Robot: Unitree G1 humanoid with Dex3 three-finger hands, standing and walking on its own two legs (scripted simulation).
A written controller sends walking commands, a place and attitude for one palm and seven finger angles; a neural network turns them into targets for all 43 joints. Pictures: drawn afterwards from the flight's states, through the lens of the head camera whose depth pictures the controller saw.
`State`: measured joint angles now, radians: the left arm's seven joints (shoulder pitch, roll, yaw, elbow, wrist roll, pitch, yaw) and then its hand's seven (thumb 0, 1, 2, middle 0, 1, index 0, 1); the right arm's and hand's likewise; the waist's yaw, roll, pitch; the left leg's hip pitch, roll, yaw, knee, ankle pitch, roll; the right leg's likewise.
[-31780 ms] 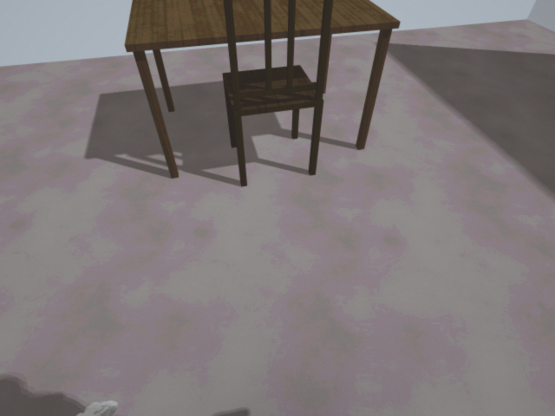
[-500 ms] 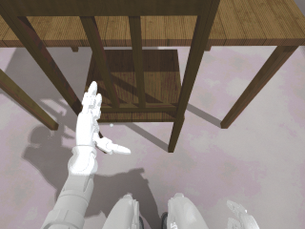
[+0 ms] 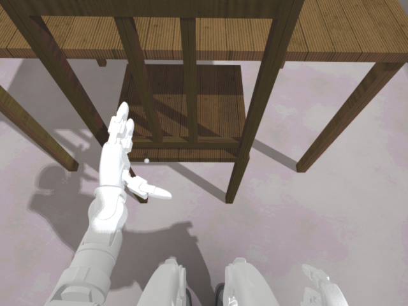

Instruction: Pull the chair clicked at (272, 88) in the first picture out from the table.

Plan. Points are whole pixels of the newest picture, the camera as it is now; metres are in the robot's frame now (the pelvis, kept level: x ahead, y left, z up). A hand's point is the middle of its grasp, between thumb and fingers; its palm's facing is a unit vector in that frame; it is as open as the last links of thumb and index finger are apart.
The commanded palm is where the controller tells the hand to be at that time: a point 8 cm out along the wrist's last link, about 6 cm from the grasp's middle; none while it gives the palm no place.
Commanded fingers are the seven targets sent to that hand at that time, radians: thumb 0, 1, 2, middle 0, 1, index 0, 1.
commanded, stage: aim the fingers beside a spindle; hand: left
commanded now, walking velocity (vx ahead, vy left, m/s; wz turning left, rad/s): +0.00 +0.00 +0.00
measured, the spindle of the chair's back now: (146, 94) +0.52 +0.12 +0.06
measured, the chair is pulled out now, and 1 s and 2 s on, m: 0.00 0.00 0.00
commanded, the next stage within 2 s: push the fingers through the gap in 0.78 s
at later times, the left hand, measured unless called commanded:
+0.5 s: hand (155, 170) +0.37 +0.10 +0.02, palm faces -0.06 -1.00 -0.03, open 17.0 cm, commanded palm +0.35 +0.16 +0.02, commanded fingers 0.00 -0.50 0.30 -0.06 -0.08 -0.06 -0.08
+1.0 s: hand (151, 166) +0.37 +0.10 +0.02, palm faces -0.03 -1.00 -0.04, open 17.0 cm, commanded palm +0.36 +0.16 +0.02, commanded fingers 0.00 -0.50 0.30 -0.06 -0.08 -0.06 -0.08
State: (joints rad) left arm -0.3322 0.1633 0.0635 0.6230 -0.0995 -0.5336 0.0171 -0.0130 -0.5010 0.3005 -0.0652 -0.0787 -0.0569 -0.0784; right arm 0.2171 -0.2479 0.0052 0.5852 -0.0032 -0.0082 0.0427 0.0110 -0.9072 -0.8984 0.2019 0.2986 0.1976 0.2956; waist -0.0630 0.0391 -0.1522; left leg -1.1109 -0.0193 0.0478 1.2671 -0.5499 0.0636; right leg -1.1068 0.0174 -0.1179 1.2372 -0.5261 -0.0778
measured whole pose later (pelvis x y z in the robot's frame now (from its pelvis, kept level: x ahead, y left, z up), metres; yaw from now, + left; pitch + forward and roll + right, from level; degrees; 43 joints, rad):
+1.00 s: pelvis +0.00 +0.00 +0.00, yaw +0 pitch +22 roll -1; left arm -0.29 0.14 0.03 0.59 -0.09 -0.54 0.03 -0.01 -0.50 0.30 -0.07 -0.08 -0.06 -0.08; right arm 0.22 -0.25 0.01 0.59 0.00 -0.01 0.04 0.01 -0.91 -0.90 0.20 0.30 0.20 0.30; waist -0.06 0.04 -0.16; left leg -1.10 -0.02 0.04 1.26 -0.55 0.07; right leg -1.09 0.02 -0.12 1.23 -0.52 -0.08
